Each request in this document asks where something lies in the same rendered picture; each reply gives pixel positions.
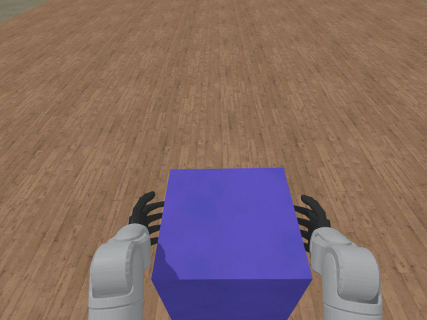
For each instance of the robot left forearm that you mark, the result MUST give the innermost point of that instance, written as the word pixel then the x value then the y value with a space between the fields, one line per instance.
pixel 116 279

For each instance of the robot right forearm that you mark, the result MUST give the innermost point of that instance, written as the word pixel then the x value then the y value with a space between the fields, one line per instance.
pixel 351 285

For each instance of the left robot hand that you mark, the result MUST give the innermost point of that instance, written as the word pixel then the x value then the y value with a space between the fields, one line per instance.
pixel 140 211

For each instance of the carton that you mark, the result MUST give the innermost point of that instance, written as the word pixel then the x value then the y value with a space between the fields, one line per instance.
pixel 229 246

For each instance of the right robot hand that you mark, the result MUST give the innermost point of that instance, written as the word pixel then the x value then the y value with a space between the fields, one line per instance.
pixel 317 218

